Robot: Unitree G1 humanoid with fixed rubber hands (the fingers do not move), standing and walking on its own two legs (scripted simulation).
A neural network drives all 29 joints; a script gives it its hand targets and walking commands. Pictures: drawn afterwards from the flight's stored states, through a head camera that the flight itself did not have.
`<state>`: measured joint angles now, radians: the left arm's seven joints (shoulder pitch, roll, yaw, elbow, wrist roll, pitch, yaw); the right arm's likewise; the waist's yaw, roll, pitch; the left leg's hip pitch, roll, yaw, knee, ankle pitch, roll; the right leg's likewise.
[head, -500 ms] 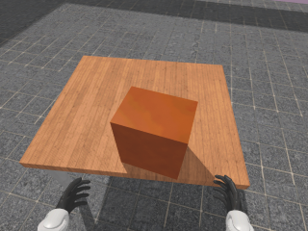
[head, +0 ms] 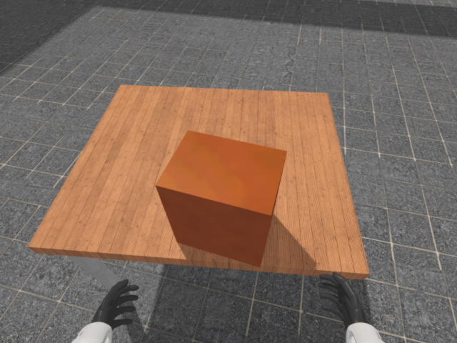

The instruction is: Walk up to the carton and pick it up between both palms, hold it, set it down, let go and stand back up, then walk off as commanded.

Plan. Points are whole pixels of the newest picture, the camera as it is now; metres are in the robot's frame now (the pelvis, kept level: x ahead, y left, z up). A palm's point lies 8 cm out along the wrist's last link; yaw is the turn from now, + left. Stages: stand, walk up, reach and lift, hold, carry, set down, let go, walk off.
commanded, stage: let go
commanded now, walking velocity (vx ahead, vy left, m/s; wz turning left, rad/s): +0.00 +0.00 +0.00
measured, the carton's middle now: (225, 202) +0.42 +0.02 -0.08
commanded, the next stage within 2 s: stand in 0.52 s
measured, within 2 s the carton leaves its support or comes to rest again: neither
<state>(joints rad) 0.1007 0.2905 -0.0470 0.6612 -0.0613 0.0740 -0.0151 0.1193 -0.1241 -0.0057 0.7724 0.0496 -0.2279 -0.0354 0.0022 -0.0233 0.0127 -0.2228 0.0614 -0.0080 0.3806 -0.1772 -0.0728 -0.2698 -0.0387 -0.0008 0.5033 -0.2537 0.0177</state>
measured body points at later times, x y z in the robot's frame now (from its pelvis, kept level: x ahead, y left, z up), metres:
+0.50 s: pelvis +0.00 +0.00 +0.00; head +0.02 +0.01 +0.45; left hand +0.18 +0.24 -0.09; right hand +0.18 -0.21 -0.09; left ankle +0.01 +0.17 -0.74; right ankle +0.01 -0.12 -0.74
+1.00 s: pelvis +0.00 +0.02 +0.00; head +0.00 +0.03 +0.45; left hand +0.15 +0.28 -0.09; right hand +0.14 -0.24 -0.11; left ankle +0.01 +0.18 -0.74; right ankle +0.01 -0.12 -0.74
